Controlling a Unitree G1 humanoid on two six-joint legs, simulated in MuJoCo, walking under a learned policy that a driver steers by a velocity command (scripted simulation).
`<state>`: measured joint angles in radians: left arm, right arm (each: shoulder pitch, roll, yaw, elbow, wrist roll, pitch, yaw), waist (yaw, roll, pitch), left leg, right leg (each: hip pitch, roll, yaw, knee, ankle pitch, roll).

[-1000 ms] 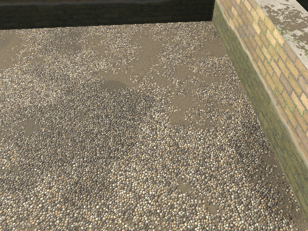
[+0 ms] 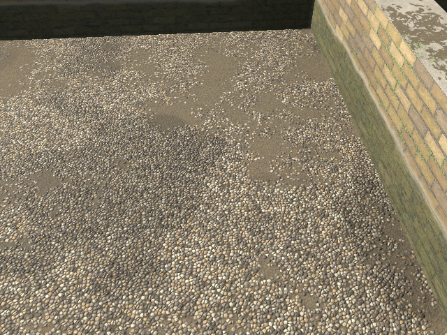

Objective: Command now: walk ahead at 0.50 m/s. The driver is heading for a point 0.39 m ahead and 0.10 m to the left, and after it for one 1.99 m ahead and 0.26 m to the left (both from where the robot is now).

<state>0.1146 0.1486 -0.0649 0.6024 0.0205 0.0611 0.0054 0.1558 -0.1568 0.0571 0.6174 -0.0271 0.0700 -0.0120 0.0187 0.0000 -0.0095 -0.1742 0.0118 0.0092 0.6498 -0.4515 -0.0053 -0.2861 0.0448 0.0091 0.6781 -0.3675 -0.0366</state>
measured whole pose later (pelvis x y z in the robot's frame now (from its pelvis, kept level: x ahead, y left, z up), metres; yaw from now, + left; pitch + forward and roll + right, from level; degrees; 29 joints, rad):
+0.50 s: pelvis +0.00 +0.00 +0.00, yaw +0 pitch -1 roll +0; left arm 0.12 0.15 -0.06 0.61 0.02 0.07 0.01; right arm 0.15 -0.16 0.06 0.62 -0.03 0.07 -0.01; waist 0.02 0.00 -0.01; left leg -0.17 0.01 0.01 0.65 -0.45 0.00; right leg -0.28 0.04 0.01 0.68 -0.37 -0.04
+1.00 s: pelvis +0.00 +0.00 +0.02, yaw +1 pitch +0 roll +0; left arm 0.16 0.14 -0.07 0.68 0.01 0.04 -0.01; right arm 0.17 -0.16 0.06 0.67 -0.02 0.08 0.00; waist 0.02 0.00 -0.01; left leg -0.08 0.01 -0.01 0.39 -0.31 -0.01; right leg -0.18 0.04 0.00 0.42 -0.23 -0.03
